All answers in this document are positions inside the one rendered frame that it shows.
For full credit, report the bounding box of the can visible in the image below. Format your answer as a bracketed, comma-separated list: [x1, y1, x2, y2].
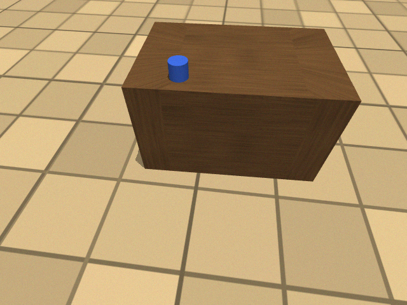
[167, 55, 189, 83]

